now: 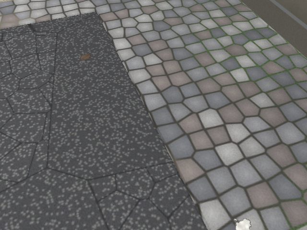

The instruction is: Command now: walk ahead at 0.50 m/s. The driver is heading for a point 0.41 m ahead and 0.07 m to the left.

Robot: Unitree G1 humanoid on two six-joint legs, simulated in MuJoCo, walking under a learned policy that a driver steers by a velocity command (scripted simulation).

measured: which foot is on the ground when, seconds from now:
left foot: down 0.00-0.22, up 0.24-0.64, down 0.66-1.00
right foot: up 0.00-0.20, down 0.22-1.00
